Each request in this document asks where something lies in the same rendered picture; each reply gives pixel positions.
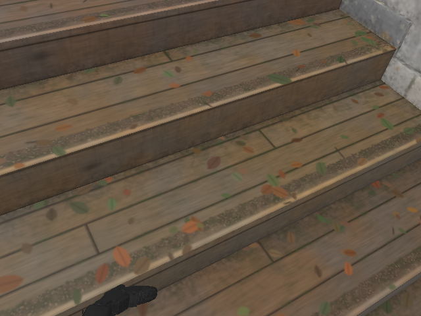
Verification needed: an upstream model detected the left robot hand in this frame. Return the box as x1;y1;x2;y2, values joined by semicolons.
82;284;158;316

